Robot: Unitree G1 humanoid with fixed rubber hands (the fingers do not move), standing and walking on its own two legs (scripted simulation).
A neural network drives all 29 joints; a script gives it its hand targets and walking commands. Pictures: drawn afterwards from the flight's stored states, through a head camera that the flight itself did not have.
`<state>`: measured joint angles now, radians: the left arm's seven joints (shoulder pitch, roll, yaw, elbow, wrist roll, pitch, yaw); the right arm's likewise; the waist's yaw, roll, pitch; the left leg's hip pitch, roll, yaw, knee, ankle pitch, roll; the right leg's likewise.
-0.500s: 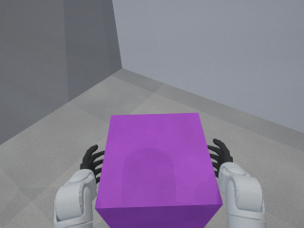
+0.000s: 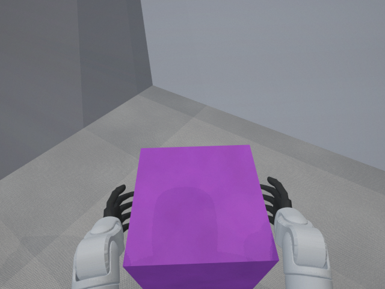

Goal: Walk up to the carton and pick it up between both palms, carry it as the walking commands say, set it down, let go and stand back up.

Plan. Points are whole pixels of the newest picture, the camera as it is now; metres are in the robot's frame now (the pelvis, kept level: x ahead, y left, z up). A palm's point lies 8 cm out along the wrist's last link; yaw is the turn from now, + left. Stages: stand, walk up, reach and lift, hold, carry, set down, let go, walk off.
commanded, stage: carry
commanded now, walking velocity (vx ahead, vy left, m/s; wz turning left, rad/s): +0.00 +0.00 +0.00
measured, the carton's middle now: (197, 221) +0.30 +0.00 -0.01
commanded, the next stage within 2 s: hold in 0.70 s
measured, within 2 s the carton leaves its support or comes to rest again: neither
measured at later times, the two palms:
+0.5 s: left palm (110, 225) +0.26 +0.18 +0.05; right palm (276, 215) +0.27 -0.16 +0.05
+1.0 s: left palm (108, 236) +0.24 +0.18 +0.04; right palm (278, 225) +0.25 -0.16 +0.05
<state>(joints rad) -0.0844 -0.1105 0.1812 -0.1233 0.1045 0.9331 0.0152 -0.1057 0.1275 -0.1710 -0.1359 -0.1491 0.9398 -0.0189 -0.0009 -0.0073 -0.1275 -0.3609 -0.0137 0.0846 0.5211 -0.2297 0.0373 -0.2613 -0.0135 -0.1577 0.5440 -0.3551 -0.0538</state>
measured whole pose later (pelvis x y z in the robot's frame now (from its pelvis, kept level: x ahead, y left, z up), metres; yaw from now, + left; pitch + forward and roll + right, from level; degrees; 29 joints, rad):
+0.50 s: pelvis +0.00 +0.01 +0.00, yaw +0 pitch +4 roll +1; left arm -0.08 -0.10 0.18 -0.07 0.11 0.86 0.01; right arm -0.11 0.13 -0.17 -0.07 -0.16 0.87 -0.01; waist 0.00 -0.01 -0.13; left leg -0.36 -0.02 0.09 0.51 -0.22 0.05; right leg -0.27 -0.02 -0.15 0.54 -0.35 -0.04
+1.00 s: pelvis -0.04 +0.01 +0.01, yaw +1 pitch -5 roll +0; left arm -0.17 -0.10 0.21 0.11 0.17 0.74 0.01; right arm -0.20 0.11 -0.22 0.17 -0.16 0.69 0.00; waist -0.03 -0.04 0.02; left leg -0.20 -0.03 0.06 0.43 -0.14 0.05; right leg -0.10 0.04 0.01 0.47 -0.29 -0.03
